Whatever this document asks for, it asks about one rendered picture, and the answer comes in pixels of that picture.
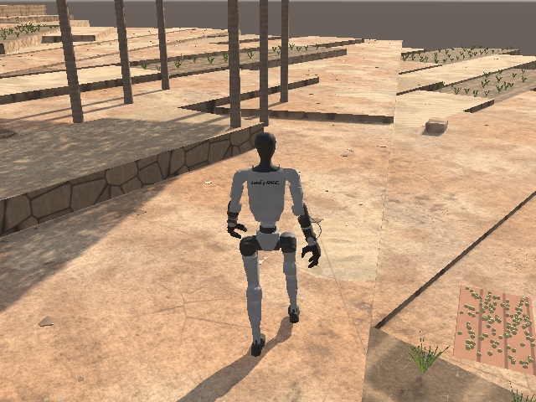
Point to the robot left hand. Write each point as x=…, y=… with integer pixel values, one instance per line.
x=234, y=234

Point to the robot left thigh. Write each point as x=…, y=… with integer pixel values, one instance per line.
x=252, y=266

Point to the robot torso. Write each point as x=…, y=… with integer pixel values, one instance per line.
x=266, y=193

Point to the left robot forearm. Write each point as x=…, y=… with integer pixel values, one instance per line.
x=232, y=217

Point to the right robot forearm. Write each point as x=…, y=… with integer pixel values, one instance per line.
x=306, y=227

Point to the left robot upper arm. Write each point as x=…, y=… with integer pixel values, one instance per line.
x=237, y=189

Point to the right robot upper arm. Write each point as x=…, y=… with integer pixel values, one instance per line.
x=292, y=176

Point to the robot right hand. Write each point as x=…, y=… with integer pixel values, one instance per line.
x=316, y=251

